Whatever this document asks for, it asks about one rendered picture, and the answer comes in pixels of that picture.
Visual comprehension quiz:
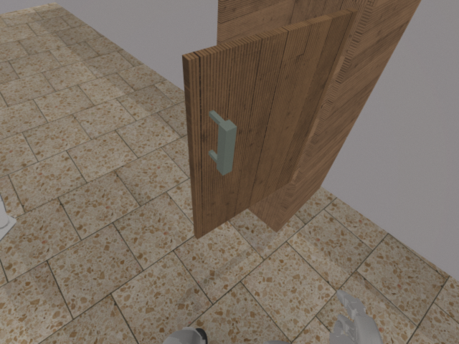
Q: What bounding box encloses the left robot hand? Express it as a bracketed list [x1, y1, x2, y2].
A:
[0, 194, 16, 241]

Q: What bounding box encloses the handle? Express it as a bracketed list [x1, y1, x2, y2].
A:
[209, 110, 237, 175]

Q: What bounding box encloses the left robot shin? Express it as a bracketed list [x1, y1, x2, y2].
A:
[182, 327, 201, 336]

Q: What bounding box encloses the right robot hand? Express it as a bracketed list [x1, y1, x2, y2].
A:
[329, 290, 383, 344]

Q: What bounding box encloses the robot left thigh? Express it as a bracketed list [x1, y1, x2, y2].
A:
[162, 330, 206, 344]

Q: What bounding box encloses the cupboard door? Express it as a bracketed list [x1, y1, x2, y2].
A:
[182, 7, 359, 239]

